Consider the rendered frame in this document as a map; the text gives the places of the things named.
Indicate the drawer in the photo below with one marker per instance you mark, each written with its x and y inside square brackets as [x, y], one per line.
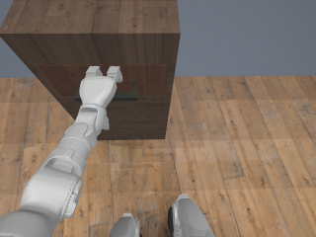
[65, 78]

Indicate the right robot shin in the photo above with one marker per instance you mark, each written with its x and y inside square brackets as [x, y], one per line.
[178, 230]

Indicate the cabinet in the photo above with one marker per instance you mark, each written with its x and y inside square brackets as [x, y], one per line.
[101, 32]

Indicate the robot left forearm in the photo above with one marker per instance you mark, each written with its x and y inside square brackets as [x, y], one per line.
[76, 145]

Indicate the right robot thigh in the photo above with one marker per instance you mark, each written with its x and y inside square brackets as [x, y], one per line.
[187, 215]

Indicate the robot left hand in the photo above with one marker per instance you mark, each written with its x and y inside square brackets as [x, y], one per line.
[98, 89]

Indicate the left robot upper arm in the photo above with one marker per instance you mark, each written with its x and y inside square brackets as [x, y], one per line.
[52, 196]

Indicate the handle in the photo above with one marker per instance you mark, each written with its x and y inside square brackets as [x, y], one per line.
[118, 97]

